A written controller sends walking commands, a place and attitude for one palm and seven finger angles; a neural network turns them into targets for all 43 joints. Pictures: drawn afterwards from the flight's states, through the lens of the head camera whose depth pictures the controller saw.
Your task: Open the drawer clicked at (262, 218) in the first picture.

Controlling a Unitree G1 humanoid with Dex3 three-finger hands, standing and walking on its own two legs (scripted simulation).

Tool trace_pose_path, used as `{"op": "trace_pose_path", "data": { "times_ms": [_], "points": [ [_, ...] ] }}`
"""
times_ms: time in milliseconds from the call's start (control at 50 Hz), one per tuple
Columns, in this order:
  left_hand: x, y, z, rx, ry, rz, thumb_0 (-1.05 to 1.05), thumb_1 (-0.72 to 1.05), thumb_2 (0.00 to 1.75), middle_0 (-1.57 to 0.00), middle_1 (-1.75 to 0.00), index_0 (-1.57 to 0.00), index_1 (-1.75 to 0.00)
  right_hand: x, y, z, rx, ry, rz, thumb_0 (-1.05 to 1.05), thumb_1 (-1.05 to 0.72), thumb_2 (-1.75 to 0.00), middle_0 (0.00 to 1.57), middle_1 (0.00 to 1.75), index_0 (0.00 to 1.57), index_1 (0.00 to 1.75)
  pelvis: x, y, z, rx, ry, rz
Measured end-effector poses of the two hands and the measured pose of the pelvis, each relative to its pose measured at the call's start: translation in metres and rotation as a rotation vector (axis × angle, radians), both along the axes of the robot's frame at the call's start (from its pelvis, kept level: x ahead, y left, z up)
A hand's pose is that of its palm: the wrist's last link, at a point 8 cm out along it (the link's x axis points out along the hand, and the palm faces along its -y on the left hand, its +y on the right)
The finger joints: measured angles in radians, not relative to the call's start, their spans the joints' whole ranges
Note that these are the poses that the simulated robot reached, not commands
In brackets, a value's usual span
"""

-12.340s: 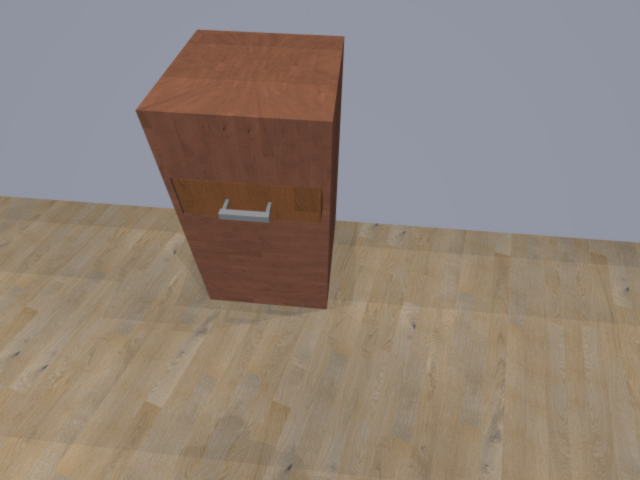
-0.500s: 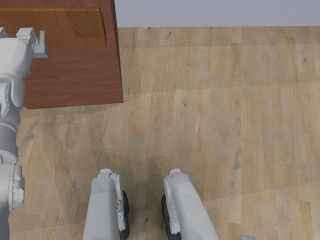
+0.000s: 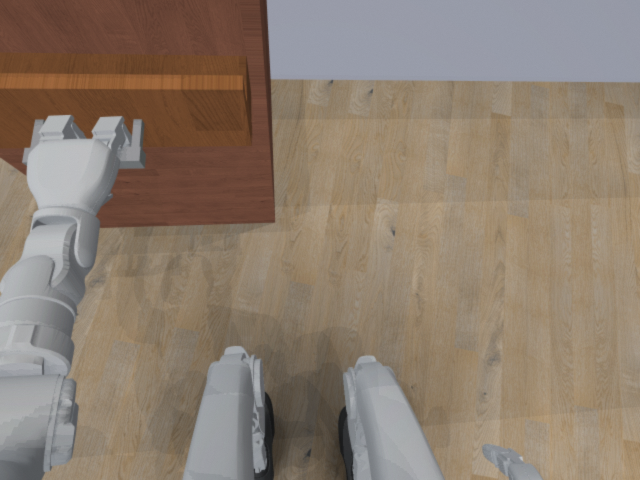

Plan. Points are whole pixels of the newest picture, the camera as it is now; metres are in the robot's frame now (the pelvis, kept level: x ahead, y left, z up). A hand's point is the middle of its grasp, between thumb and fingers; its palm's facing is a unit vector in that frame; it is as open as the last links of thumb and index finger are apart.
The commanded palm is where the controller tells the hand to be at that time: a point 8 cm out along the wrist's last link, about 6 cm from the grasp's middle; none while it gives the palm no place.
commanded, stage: pull the drawer open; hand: left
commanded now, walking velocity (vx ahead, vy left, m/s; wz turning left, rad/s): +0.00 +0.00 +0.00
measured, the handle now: (88, 143) +0.51 +0.30 -0.04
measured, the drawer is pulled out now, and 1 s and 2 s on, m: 0.04 0.10 0.13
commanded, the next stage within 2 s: none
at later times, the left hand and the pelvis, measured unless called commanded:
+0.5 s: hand (97, 217) +0.42 +0.28 -0.07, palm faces -0.04 -0.05 -1.00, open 5.3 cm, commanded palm +0.40 +0.26 -0.02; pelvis -0.01 +0.00 +0.00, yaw +0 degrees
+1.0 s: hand (96, 234) +0.40 +0.28 -0.07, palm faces -0.04 -0.05 -1.00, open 5.4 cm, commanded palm +0.37 +0.26 -0.02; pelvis -0.01 -0.01 +0.00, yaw +1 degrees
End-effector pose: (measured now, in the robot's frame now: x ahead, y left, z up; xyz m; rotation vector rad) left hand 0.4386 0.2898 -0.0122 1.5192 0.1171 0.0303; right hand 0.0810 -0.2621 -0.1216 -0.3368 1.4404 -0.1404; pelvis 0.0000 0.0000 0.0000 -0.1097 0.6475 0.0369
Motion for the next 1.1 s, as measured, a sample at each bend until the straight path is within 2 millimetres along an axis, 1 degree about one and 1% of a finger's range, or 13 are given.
{"op": "trace_pose_path", "data": {
  "times_ms": [140,440,580,900,1100],
  "points": [
    [-0.011,-0.002,0.000,0.006,-0.006,0.003,0.02,0.79,0.80,-0.32,-1.35,-0.41,-1.35,0.004,0.000,0.001,0.005,-0.009,0.005,0.00,-0.91,-0.90,0.20,0.30,0.20,0.29,-0.001,0.000,0.002,0.001,-0.009,0.005],
    [-0.035,-0.004,0.001,0.001,-0.009,0.002,0.02,0.78,0.79,-0.33,-1.35,-0.41,-1.35,-0.007,0.001,0.001,0.018,-0.015,-0.010,0.00,-0.91,-0.90,0.20,0.30,0.20,0.29,-0.005,-0.001,0.003,0.008,-0.031,0.000],
    [-0.043,-0.005,0.001,0.009,-0.018,0.008,0.02,0.77,0.79,-0.33,-1.35,-0.41,-1.35,-0.007,0.001,-0.002,0.023,-0.021,-0.010,0.01,-0.91,-0.90,0.20,0.30,0.20,0.29,-0.008,-0.002,0.003,0.011,-0.037,0.001],
    [-0.058,-0.007,0.002,0.002,-0.005,0.015,0.03,0.77,0.78,-0.32,-1.35,-0.41,-1.35,0.007,-0.001,0.000,0.026,-0.069,0.004,0.01,-0.91,-0.90,0.20,0.30,0.20,0.29,-0.008,-0.006,0.005,0.019,-0.047,0.000],
    [-0.064,-0.008,0.001,0.009,-0.020,0.016,0.03,0.77,0.79,-0.31,-1.35,-0.40,-1.35,0.016,0.000,-0.003,0.033,-0.077,0.016,0.01,-0.91,-0.90,0.20,0.30,0.20,0.29,-0.007,-0.006,0.004,0.022,-0.047,0.002]
  ]
}}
